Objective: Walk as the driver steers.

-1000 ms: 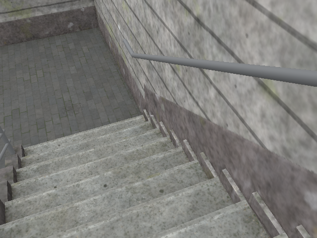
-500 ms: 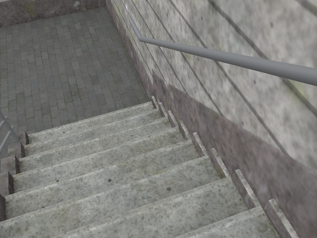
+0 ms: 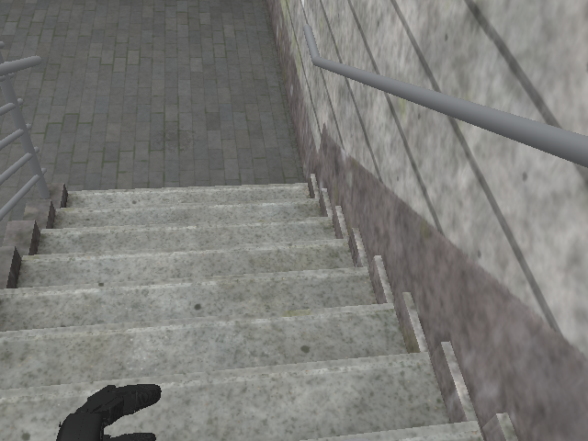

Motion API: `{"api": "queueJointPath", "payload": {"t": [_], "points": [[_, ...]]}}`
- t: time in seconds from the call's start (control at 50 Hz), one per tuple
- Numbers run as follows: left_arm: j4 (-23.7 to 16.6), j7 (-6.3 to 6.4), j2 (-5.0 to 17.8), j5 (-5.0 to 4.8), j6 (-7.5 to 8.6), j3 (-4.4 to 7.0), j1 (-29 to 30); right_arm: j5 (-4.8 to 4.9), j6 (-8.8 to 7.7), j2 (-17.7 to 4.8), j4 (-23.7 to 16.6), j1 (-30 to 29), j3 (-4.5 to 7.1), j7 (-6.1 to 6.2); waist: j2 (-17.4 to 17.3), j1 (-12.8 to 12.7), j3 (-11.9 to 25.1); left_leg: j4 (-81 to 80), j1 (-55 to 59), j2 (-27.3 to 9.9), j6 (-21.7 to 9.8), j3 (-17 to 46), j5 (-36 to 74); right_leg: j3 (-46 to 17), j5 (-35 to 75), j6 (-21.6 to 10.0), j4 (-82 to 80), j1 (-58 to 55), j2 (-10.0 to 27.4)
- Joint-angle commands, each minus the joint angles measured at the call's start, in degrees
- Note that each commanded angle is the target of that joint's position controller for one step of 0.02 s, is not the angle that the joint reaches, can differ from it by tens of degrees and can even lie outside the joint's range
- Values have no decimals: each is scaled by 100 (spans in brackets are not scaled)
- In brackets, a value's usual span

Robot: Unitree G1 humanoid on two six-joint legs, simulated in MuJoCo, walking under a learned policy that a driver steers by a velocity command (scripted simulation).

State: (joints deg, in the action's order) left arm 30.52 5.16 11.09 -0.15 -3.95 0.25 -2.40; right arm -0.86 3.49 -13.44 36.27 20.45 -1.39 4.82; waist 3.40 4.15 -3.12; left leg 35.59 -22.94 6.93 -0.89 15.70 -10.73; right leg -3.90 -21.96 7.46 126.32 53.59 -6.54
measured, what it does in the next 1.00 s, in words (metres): walks ahead, turning left: right foot 0.16 m higher, then left foot 0.16 m lower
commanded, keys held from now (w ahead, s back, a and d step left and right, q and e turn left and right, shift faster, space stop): w+q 0.94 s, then w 0.06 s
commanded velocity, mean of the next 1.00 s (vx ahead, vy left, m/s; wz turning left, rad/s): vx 0.39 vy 0.00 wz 0.58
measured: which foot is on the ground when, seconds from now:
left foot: down 0.00-0.20, up 0.22-0.72, down 0.74-1.00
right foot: up 0.00-0.18, down 0.20-0.72, up 0.74-1.00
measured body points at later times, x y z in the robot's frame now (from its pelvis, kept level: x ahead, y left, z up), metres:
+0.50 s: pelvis -0.01 -0.11 +0.11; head -0.01 -0.12 +0.56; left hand -0.11 +0.16 -0.01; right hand +0.27 -0.27 +0.05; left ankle +0.06 +0.05 -0.55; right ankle -0.08 -0.20 -0.56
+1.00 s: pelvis +0.16 -0.03 -0.02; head +0.16 -0.01 +0.43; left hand +0.12 +0.26 -0.13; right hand +0.33 -0.21 -0.14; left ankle +0.09 +0.03 -0.73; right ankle +0.41 -0.14 -0.67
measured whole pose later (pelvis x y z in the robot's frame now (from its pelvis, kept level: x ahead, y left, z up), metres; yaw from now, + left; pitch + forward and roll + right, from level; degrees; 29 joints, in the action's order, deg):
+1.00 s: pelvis +0.16 -0.03 -0.02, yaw +34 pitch +2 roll +1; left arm 41.9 1.8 14.6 1.6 4.5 2.8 -12.5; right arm 0.5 -2.3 -9.6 45.7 23.0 2.8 1.3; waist 3.3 -1.6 1.6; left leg 43.2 -20.7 9.7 -5.4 5.8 -24.1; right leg -12.1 13.9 1.8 53.8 44.0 6.2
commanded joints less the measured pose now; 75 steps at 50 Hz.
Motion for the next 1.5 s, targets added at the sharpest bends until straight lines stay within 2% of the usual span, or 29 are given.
{"api": "queueJointPath", "payload": {"t": [0.02, 0.1, 0.14, 0.2, 0.22, 0.24, 0.26, 0.28, 0.32, 0.38, 0.54, 0.7, 0.74, 0.76, 0.82, 0.84, 0.88, 0.94, 0.98, 1.12, 1.18, 1.2, 1.22, 1.24, 1.28, 1.3, 1.34, 1.42, 1.5], "points": [[-839, -85, 388, -18, 123, 84, 415, 67, -2, -1116, -531, 180, 315, 153, -1165, -18, 929, -970, 1887, -1383, -1456, 2031, 1078, -162, -27, 84, 70, 692, 112], [-1105, -223, 564, -18, 219, 113, 312, 232, -95, -1343, -732, -77, 432, 195, -1295, -101, 787, -1317, 1456, -1349, -1423, 2481, -336, -356, -318, -14, -490, 98, 320], [-1181, -308, 300, 124, 345, -76, -210, 350, -60, -1721, -999, -1152, 608, 33, -1495, -711, 645, -1974, -66, -1151, -1225, 1968, -78, 183, -1547, -487, -2745, -1781, 623], [-357, -504, 1075, 100, 417, 362, -3211, 432, -121, -1486, -1148, -1864, 768, -211, -1742, -1978, 790, -1350, -2629, -341, -800, 1237, -1932, 887, -1849, -698, -5490, -6122, 395], [320, -553, 1810, 81, 465, 648, -4749, 486, -334, -360, -1491, -2273, 555, -255, 2023, -2371, -324, 2196, -4603, 866, -586, 1261, -3593, -2724, -2162, -1385, -8156, -5522, 1427], [309, -453, 1826, -285, 751, 540, -4017, 331, -723, -33, -1563, -2408, 430, -362, 2834, -1463, -1119, 3156, -5463, 708, -343, 2227, -3869, -5334, 1170, -1356, -9374, -4266, 2184], [141, -366, 1926, -329, 887, 527, -2623, 662, -892, -222, -1774, -3079, 485, -438, 2050, -788, -1795, 3457, -6209, 567, -229, 1540, -3029, -5813, -1107, -1170, -10711, -3407, 2398], [-91, -358, 1609, 87, 923, 423, -1565, 833, -877, -370, -1436, -2990, 453, -410, 1017, -424, -1892, 3656, -5444, 458, -212, 735, -1956, -5136, -4206, -1298, -11085, -1997, 1957], [-193, -278, 1064, 375, 811, 290, -181, 400, -499, -1175, -663, -1082, 676, -444, 619, 396, -797, 3810, -3059, -3, 80, 147, 926, -2805, -2863, -1485, -9282, -730, 1686], [184, -93, 1164, 162, 663, 197, -807, 75, -91, -862, -764, -1035, 567, -491, -303, 203, 34, 4085, -1617, -215, 261, -666, 2944, -1214, -1679, -1514, -8762, -819, 1647], [1388, 9, 1160, -32, 543, 263, -3373, 379, -376, -238, -1277, -2943, 354, -975, 124, -1603, -40, 212, -3111, -375, 135, -1222, 2674, -532, -636, -1207, -8216, -5124, 1669], [1650, -188, 991, -124, 661, 349, -2724, 433, -465, -13, -579, -1657, 463, -1095, 21, -673, -62, -504, 93, -490, -471, -1847, 2249, 91, 169, -1418, -7045, -3006, 2082], [1493, -255, 1051, -152, 879, 428, -1902, 333, -480, -404, 252, 548, 737, -880, -1340, 745, 514, -1547, 3479, -771, -1274, -1495, 2988, 1370, -848, -907, -3057, -959, 973], [1163, -369, 832, 14, 1020, 363, -2333, 226, -596, -774, 180, 587, 738, -789, -1563, 247, 1279, 36, 4898, -1608, -1502, -247, 3235, 348, -1358, -900, -2566, 464, 1292], [677, -433, 1306, -198, 1163, 419, -2130, 222, -575, -1064, 232, 16, 875, -753, -629, -480, 1510, -1242, 3668, -2860, -2442, 3158, -1936, -630, -182, -820, -3438, 1380, 1348], [764, -266, 1251, -145, 994, 447, -1777, 166, -577, -469, -15, -753, 624, -723, 287, -746, 598, -1609, 2137, -2757, -2313, 2650, -1308, -783, 798, -573, -4787, 1006, 1446], [896, -70, 986, 201, 705, 402, -1868, 126, -651, -375, -2, -868, 600, -715, 105, -997, 379, -1328, 893, -2290, -2169, 2341, -293, -783, 456, -315, -5440, 134, 1487], [1151, -242, 1111, 33, 848, 492, -1904, 64, -810, -596, 312, -264, 727, -446, -339, -952, 368, -769, 380, -1334, -1604, 1416, 13, -919, 2977, -545, -6467, -364, 1421], [967, -384, 775, 257, 927, 389, -1257, 204, -674, -236, 562, -47, 575, -151, -578, -796, 283, -347, -804, -643, -1363, 416, -456, -503, 4898, -563, -7881, -1741, 1060], [721, -617, 779, 99, 692, 453, -1474, 226, -394, -271, 704, -190, 486, -234, -1048, -865, 330, 1308, -391, -634, -1197, 684, -323, -268, 3584, -776, -8378, -2999, 852], [1160, -688, 724, -33, 813, 484, -1921, 326, -373, 30, 908, 102, 353, 48, -810, -674, -178, 3056, 640, -530, -847, 425, 429, -215, 4369, -916, -11563, -3157, 1389], [1647, -746, 567, 39, 815, 493, -3045, 248, -376, 133, 1098, 95, 310, -39, -601, -1081, 174, 3981, -428, -401, -749, 0, 940, 176, 5106, -995, -11167, -4930, 1255], [2159, -845, 568, 119, 856, 462, -4271, 208, -447, 255, 1115, 34, 356, -123, 659, -1428, 613, 6663, -1910, 318, -380, -751, -1628, -488, 7477, -1361, -10094, -6508, 1777], [2336, -912, 347, 77, 887, 280, -4135, 248, -492, 506, 1021, 959, 322, -211, 2146, -611, 629, 8226, -3390, 434, -106, -765, -3867, -1247, 9052, -1583, -8827, -7208, 2097], [2086, -837, 300, -24, 773, 203, -3407, 293, -515, 67, 788, 612, 304, -253, 1264, -516, 1080, 8271, -4038, -393, 268, -994, -3266, -1763, 7679, -2102, -9121, -6879, 2482], [1838, -770, 684, 50, 696, 258, -2755, 332, -464, -8, 495, -233, 304, -142, 6, -444, 838, 7864, -3878, -687, 234, -1264, -2712, -2089, 6501, -2436, -9636, -5810, 2540], [1441, -532, 1228, 294, 623, 317, -1736, 363, -285, -230, -187, -1680, 323, 137, -564, -366, 247, 7234, -3512, -951, 193, -958, -1748, -3387, 4901, -2602, -10356, -4062, 2820], [1448, -185, 594, 11, 559, 142, -2545, 133, -268, -51, -148, -1494, 323, 195, 406, -532, 821, 5780, -3621, -783, 292, -1153, 145, -1974, 5390, -1844, -9774, -4584, 1469], [1277, 44, 187, -130, 166, 79, -2734, -62, -163, 595, -738, -2699, 81, -189, 438, -753, 856, 2037, -2232, -517, 498, -1265, 1268, -1573, 4486, -1591, -9862, -4342, 897]]}}
Velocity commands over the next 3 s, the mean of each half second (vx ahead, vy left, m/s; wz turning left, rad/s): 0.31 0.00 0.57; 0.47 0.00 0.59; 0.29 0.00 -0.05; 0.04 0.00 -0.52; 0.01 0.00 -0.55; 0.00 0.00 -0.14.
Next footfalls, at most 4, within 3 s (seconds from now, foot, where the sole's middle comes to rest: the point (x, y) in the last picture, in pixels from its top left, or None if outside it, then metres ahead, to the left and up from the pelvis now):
0.20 right None -0.04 -0.20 -0.60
0.74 left None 0.13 0.04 -0.76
1.20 right None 0.42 -0.06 -0.93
1.66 left None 0.41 0.17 -0.93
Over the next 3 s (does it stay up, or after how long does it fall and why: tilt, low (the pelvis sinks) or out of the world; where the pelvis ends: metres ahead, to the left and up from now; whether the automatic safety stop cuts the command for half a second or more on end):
stays up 0.39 0.05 -0.14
